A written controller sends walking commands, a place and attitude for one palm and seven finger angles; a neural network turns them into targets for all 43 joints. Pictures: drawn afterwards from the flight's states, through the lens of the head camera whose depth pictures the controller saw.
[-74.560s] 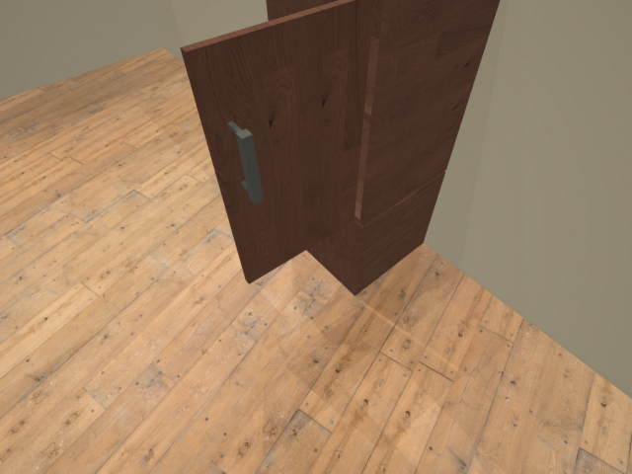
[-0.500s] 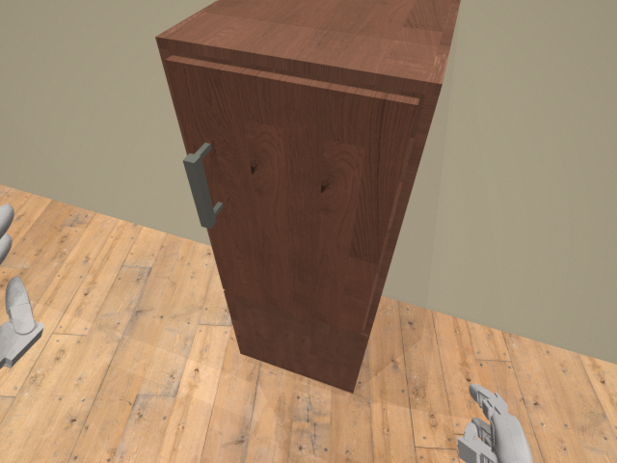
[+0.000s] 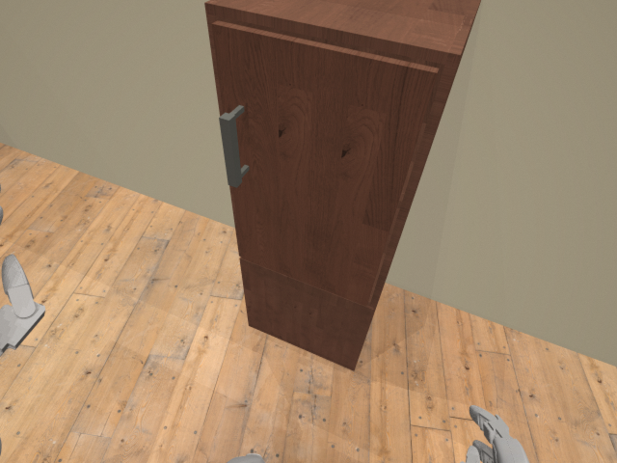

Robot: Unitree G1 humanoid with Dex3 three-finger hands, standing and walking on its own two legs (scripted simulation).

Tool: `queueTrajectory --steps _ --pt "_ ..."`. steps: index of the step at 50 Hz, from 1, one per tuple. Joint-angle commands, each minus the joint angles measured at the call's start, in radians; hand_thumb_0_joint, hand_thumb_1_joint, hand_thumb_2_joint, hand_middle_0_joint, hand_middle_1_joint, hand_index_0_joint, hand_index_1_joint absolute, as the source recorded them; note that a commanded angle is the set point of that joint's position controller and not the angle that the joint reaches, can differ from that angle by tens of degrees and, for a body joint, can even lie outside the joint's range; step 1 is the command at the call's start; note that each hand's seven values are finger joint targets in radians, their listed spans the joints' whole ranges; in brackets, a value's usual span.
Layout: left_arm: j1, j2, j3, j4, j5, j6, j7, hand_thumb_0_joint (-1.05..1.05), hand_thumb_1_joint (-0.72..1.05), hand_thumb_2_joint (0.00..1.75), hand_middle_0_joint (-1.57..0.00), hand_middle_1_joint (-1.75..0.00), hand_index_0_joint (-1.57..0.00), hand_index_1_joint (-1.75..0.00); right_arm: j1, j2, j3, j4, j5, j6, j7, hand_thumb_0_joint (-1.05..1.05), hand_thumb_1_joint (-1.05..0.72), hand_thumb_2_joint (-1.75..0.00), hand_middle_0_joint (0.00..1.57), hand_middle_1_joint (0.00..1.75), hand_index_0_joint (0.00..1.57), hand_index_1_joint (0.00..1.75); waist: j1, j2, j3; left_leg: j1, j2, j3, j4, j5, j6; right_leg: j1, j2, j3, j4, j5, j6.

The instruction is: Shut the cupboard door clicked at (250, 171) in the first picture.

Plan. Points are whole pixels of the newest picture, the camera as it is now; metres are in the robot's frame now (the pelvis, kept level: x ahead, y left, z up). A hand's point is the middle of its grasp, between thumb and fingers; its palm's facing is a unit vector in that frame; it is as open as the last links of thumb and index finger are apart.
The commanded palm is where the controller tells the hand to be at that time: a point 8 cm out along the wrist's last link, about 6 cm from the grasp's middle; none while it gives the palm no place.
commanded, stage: step back with the hand held close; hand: left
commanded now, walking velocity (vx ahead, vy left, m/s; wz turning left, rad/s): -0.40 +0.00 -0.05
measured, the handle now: (236, 147) +0.64 +0.18 +0.06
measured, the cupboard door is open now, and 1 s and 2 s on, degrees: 0 0 0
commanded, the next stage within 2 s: stop stepping back and stand still in 0.18 s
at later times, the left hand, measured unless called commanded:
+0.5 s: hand out of the picture +0.10 +0.31 +0.18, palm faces +0.49 -0.78 -0.38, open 7.4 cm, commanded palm +0.04 +0.33 +0.19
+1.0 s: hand out of the picture +0.07 +0.31 +0.18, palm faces +0.40 -0.84 -0.37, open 7.4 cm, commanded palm +0.00 +0.35 +0.19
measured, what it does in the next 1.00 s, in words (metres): walks backwards: right foot, then left foot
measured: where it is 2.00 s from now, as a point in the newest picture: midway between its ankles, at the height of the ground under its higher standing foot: outside the picture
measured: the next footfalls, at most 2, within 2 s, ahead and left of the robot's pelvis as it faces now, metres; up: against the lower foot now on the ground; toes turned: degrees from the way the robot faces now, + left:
right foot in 0.20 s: -0.02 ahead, -0.13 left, +0.00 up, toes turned +7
left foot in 0.36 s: +0.05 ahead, +0.10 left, +0.00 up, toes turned +5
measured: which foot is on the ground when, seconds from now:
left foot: down 0.00-0.24, up 0.26-0.34, down 0.36-0.70, up 0.72-0.84, down 0.86-1.00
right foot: down 0.00-0.04, up 0.06-0.18, down 0.20-0.42, up 0.44-0.66, down 0.68-0.88, up 0.90-1.00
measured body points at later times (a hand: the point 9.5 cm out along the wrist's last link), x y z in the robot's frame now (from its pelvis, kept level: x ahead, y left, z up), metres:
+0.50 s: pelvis -0.10 +0.03 +0.02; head -0.10 +0.07 +0.47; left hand +0.07 +0.35 +0.20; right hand +0.08 -0.20 -0.04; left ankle +0.01 +0.10 -0.72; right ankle -0.10 -0.12 -0.69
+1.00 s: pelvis -0.17 +0.06 +0.01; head -0.18 +0.09 +0.46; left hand +0.04 +0.35 +0.20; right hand -0.08 -0.19 -0.07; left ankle -0.09 +0.15 -0.72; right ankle -0.18 -0.05 -0.68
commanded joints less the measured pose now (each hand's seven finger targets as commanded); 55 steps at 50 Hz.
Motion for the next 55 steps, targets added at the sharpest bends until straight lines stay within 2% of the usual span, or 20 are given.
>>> queueTrajectory --steps 1,3,8,11,12,14,17,19,21,22,30,34,36,41,42,44,45,48,50,55 --pt "-0.043 0.23 0.16 -0.217 -0.008 -0.069 0.031 0.0 0.9 0.9 -0.2 -0.3 -0.2 -0.3 -0.085 -0.128 -0.051 -0.172 0.006 -0.054 -0.019 0.0 -0.9 -0.9 0.2 0.3 0.2 0.3 -0.029 0.151 -0.083 -0.123 0.145 -0.183 -0.37 -0.324 0.061 0.138 0.03 0.02 0.019 -0.283 -0.016" --pt "-0.052 0.255 0.202 -0.284 -0.008 -0.083 0.019 0.0 0.9 0.9 -0.2 -0.3 -0.2 -0.3 -0.123 -0.123 -0.066 -0.178 -0.004 -0.073 -0.026 0.0 -0.9 -0.9 0.2 0.3 0.2 0.3 -0.005 0.284 -0.156 -0.253 0.281 -0.3 -0.495 -0.33 0.11 0.337 0.108 -0.023 0.29 -0.175 0.004" --pt "0.077 0.209 0.182 -0.186 -0.025 -0.087 -0.009 0.0 0.9 0.9 -0.2 -0.3 -0.2 -0.3 -0.141 -0.12 -0.066 -0.166 -0.005 -0.11 -0.003 0.0 -0.9 -0.9 0.2 0.3 0.2 0.3 -0.008 0.262 -0.056 -0.233 0.24 -0.143 -0.388 -0.315 0.064 0.296 0.084 0.01 0.089 -0.241 -0.043" --pt "0.026 0.244 0.17 -0.211 -0.033 -0.12 -0.002 0.0 0.9 0.9 -0.2 -0.3 -0.2 -0.3 -0.108 -0.071 -0.049 -0.128 -0.018 -0.106 0.006 0.0 -0.9 -0.9 0.2 0.3 0.2 0.3 -0.029 0.018 -0.06 0.143 0.083 0.023 -0.087 0.002 -0.042 -0.061 -0.133 0.298 -0.232 -0.047 -0.133" --pt "-0.056 0.239 0.121 -0.258 -0.031 -0.114 0.002 0.0 0.9 0.9 -0.2 -0.3 -0.2 -0.3 -0.096 -0.063 -0.055 -0.103 -0.005 -0.108 0.007 0.0 -0.9 -0.9 0.2 0.3 0.2 0.3 -0.033 -0.125 -0.166 0.253 0.027 0.057 0.018 0.077 -0.062 -0.053 -0.189 0.335 -0.244 0.16 -0.131" --pt "-0.083 0.276 0.134 -0.247 -0.015 -0.077 0.01 0.0 0.9 0.9 -0.2 -0.3 -0.2 -0.3 -0.132 -0.069 -0.058 -0.121 -0.01 -0.093 -0.006 0.0 -0.9 -0.9 0.2 0.3 0.2 0.3 -0.026 -0.174 -0.173 0.213 0.016 0.035 0.08 0.074 -0.051 -0.01 -0.215 0.327 -0.214 0.303 -0.124" --pt "-0.131 0.257 0.12 -0.226 -0.013 -0.054 0.008 0.0 0.9 0.9 -0.2 -0.3 -0.2 -0.3 -0.11 -0.098 -0.051 -0.121 -0.009 -0.085 -0.019 0.0 -0.9 -0.9 0.2 0.3 0.2 0.3 -0.035 -0.008 -0.073 0.273 0.022 0.013 -0.129 0.122 -0.031 -0.058 -0.106 0.195 -0.184 0.041 -0.078" --pt "-0.096 0.238 0.132 -0.191 -0.014 -0.055 0.007 0.0 0.9 0.9 -0.2 -0.3 -0.2 -0.3 -0.095 -0.124 -0.052 -0.135 0.004 -0.1 -0.03 0.0 -0.9 -0.9 0.2 0.3 0.2 0.3 -0.014 0.112 -0.078 0.224 0.123 -0.077 -0.318 0.144 0.004 0.061 0.037 0.083 -0.112 -0.068 -0.027" --pt "-0.053 0.207 0.145 -0.19 -0.019 -0.054 0.004 0.0 0.9 0.9 -0.2 -0.3 -0.2 -0.3 -0.102 -0.125 -0.044 -0.153 0.004 -0.117 -0.029 0.0 -0.9 -0.9 0.2 0.3 0.2 0.3 -0.013 0.298 -0.129 0.062 0.279 -0.315 -0.617 -0.471 0.035 0.22 0.109 -0.004 0.138 -0.257 -0.004" --pt "-0.049 0.22 0.154 -0.206 -0.021 -0.051 0.002 0.0 0.9 0.9 -0.2 -0.3 -0.2 -0.3 -0.102 -0.121 -0.044 -0.155 -0.004 -0.12 -0.029 0.0 -0.9 -0.9 0.2 0.3 0.2 0.3 -0.009 0.301 -0.124 0.053 0.298 -0.356 -0.648 -0.532 0.04 0.203 0.114 0.004 0.201 -0.271 -0.006" --pt "0.02 0.199 0.08 -0.264 -0.03 0.043 0.01 0.0 0.9 0.9 -0.2 -0.3 -0.2 -0.3 -0.071 -0.09 -0.025 -0.164 -0.016 -0.098 -0.005 0.0 -0.9 -0.9 0.2 0.3 0.2 0.3 -0.023 0.224 -0.111 0.18 0.135 -0.033 -0.518 -0.237 -0.079 0.313 0.111 -0.107 -0.171 -0.254 -0.059" --pt "-0.057 0.287 0.164 -0.225 -0.042 0.052 0.007 0.0 0.9 0.9 -0.2 -0.3 -0.2 -0.3 -0.08 -0.094 -0.03 -0.133 -0.039 -0.04 -0.001 0.0 -0.9 -0.9 0.2 0.3 0.2 0.3 -0.027 -0.017 -0.107 0.276 0.052 0.045 0.006 0.018 -0.058 0.007 -0.207 0.216 -0.366 -0.407 -0.223" --pt "-0.049 0.216 0.099 -0.166 -0.039 0.074 0.009 0.0 0.9 0.9 -0.2 -0.3 -0.2 -0.3 -0.082 -0.094 -0.048 -0.139 -0.008 -0.026 -0.004 0.0 -0.9 -0.9 0.2 0.3 0.2 0.3 -0.021 -0.221 -0.003 0.123 0.023 -0.018 0.24 -0.023 -0.048 -0.075 -0.256 0.339 -0.408 -0.689 -0.266" --pt "-0.236 0.225 0.067 -0.193 -0.004 0.036 0.025 0.0 0.9 0.9 -0.2 -0.3 -0.2 -0.3 -0.097 -0.099 -0.021 -0.115 -0.01 -0.042 -0.024 0.0 -0.9 -0.9 0.2 0.3 0.2 0.3 -0.047 0.049 0.088 0.244 0.044 0.034 -0.074 -0.06 -0.008 -0.116 -0.146 0.123 -0.183 -0.571 -0.179" --pt "-0.267 0.228 0.063 -0.222 -0.008 0.028 0.022 0.0 0.9 0.9 -0.2 -0.3 -0.2 -0.3 -0.093 -0.116 -0.025 -0.119 -0.007 -0.059 -0.035 0.0 -0.9 -0.9 0.2 0.3 0.2 0.3 -0.053 0.153 0.097 0.259 0.066 -0.025 -0.211 -0.141 0.006 -0.119 -0.083 0.049 -0.043 -0.541 -0.144" --pt "-0.24 0.219 0.083 -0.262 -0.01 -0.001 0.024 0.0 0.9 0.9 -0.2 -0.3 -0.2 -0.3 -0.08 -0.123 -0.024 -0.136 -0.009 -0.093 -0.029 0.0 -0.9 -0.9 0.2 0.3 0.2 0.3 -0.041 0.416 0.069 0.226 0.334 -0.545 -0.561 -0.476 0.122 -0.141 0.082 -0.057 0.373 -0.426 -0.051" --pt "-0.159 0.254 0.121 -0.215 -0.012 -0.001 0.015 0.0 0.9 0.9 -0.2 -0.3 -0.2 -0.3 -0.088 -0.107 -0.02 -0.129 -0.017 -0.103 -0.024 0.0 -0.9 -0.9 0.2 0.3 0.2 0.3 -0.036 0.337 0.049 0.131 0.35 -0.59 -0.623 -0.585 0.095 -0.074 0.054 0.015 0.478 -0.37 -0.056" --pt "-0.025 0.241 0.138 -0.287 -0.014 -0.001 0.002 0.0 0.9 0.9 -0.2 -0.3 -0.2 -0.3 -0.095 -0.092 -0.031 -0.133 -0.027 -0.108 0.0 0.0 -0.9 -0.9 0.2 0.3 0.2 0.3 -0.007 0.17 -0.02 0.079 0.285 -0.344 -0.582 -0.381 0.058 0.085 0.044 -0.035 0.383 -0.273 -0.05" --pt "0.064 0.211 0.127 -0.285 -0.016 0.008 0.005 0.0 0.9 0.9 -0.2 -0.3 -0.2 -0.3 -0.087 -0.09 -0.026 -0.135 -0.024 -0.098 0.009 0.0 -0.9 -0.9 0.2 0.3 0.2 0.3 -0.007 0.249 -0.036 0.047 0.24 -0.198 -0.577 -0.335 0.04 0.198 0.067 -0.1 0.241 -0.271 -0.049" --pt "0.091 0.231 0.147 -0.2 -0.022 0.034 0.012 0.0 0.9 0.9 -0.2 -0.3 -0.2 -0.3 -0.052 -0.091 -0.028 -0.137 -0.022 -0.064 -0.004 0.0 -0.9 -0.9 0.2 0.3 0.2 0.3 -0.034 0.172 -0.051 0.042 0.155 -0.076 -0.422 -0.223 0.009 0.393 0.052 -0.117 -0.172 -0.225 -0.064"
